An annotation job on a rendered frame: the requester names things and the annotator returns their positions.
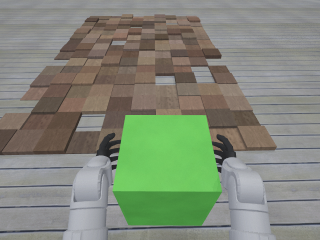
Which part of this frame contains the robot right hand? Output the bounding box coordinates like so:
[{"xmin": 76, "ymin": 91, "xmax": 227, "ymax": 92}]
[{"xmin": 212, "ymin": 134, "xmax": 236, "ymax": 173}]

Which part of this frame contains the robot right forearm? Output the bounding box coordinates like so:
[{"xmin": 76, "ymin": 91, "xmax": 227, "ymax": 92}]
[{"xmin": 221, "ymin": 157, "xmax": 277, "ymax": 240}]

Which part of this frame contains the robot left forearm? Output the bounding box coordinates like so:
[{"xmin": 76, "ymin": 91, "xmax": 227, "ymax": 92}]
[{"xmin": 62, "ymin": 155, "xmax": 113, "ymax": 240}]

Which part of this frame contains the carton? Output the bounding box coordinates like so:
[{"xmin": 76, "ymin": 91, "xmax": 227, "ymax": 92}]
[{"xmin": 112, "ymin": 115, "xmax": 222, "ymax": 226}]

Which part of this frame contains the robot left hand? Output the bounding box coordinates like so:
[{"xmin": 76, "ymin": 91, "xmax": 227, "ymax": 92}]
[{"xmin": 96, "ymin": 133, "xmax": 121, "ymax": 170}]

